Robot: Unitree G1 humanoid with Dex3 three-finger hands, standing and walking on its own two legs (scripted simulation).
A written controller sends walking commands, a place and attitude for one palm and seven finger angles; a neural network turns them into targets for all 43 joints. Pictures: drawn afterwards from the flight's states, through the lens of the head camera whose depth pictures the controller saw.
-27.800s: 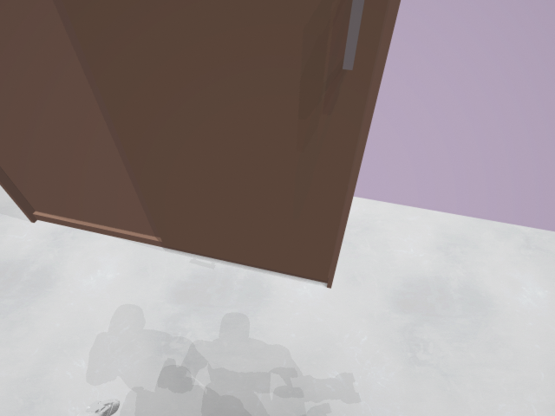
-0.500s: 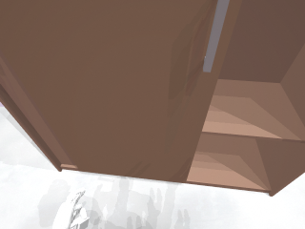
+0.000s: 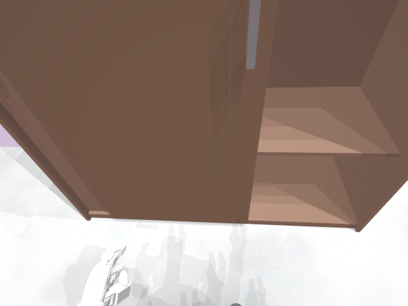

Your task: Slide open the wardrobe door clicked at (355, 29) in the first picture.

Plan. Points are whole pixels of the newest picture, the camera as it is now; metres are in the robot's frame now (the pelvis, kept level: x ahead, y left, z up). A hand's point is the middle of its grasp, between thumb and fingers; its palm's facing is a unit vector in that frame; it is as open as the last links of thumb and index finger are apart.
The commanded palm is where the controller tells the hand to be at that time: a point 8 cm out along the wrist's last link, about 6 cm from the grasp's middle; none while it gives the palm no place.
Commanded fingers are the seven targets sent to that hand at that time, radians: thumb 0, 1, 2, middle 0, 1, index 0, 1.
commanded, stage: stop stepping back and stand still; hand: right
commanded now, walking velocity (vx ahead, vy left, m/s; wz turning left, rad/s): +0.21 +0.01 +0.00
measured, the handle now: (253, 15) +0.61 -0.11 +0.28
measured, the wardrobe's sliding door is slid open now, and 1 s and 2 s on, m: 0.54 0.54 0.54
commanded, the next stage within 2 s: let the arm hang, fingers relaxed in 1.18 s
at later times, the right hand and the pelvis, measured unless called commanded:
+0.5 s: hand out of the picture +0.16 -0.27 +0.18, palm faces +0.30 +0.83 -0.47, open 7.4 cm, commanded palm +0.11 -0.31 +0.18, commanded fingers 0.00 -0.90 -0.90 0.20 0.30 0.20 0.30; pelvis -0.06 -0.03 +0.00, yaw +7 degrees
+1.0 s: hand out of the picture +0.21 -0.30 +0.16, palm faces +0.35 +0.81 -0.46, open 7.4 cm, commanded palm +0.16 -0.34 +0.18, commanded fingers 0.00 -0.90 -0.90 0.20 0.30 0.20 0.30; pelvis -0.01 -0.05 +0.00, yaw +5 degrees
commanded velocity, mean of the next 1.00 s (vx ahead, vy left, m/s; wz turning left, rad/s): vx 0.07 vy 0.04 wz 0.00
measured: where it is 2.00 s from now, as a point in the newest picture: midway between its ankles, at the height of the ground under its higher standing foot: outside the picture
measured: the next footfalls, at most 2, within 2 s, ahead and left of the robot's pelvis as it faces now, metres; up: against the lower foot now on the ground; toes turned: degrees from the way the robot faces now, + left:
left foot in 0.08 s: -0.08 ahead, +0.14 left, +0.00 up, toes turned +1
right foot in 0.20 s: +0.08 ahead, -0.07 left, +0.00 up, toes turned +4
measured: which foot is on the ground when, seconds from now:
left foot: up 0.00-0.06, down 0.08-0.24, up 0.26-0.44, down 0.46-1.00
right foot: down 0.00-0.08, up 0.10-0.18, down 0.20-0.44, up 0.46-0.62, down 0.64-1.00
